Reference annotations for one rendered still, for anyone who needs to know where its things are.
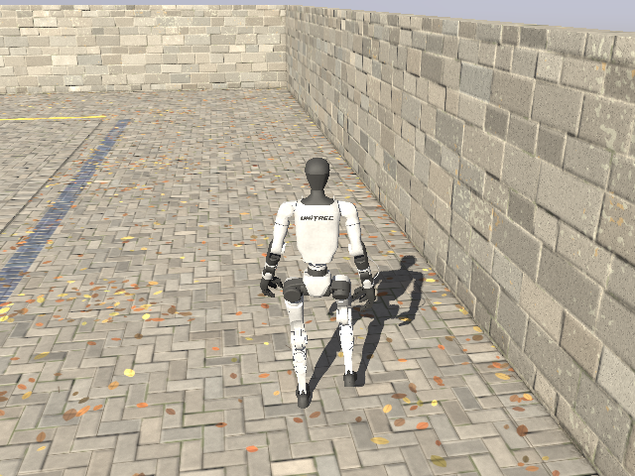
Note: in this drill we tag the right robot hand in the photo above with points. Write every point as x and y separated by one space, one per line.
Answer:
369 296

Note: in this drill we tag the left robot upper arm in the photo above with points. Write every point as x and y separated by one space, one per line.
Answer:
286 210

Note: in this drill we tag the right robot upper arm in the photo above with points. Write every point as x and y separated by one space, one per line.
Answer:
348 210

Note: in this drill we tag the robot left thigh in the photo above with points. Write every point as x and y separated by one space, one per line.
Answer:
293 291

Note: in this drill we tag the robot left forearm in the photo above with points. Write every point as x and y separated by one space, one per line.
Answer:
270 264

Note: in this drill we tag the left robot hand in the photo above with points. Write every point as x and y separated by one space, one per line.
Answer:
271 283

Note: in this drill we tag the left robot shin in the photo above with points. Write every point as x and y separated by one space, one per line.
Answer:
300 364

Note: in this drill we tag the robot right forearm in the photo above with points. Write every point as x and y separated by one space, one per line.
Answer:
363 269

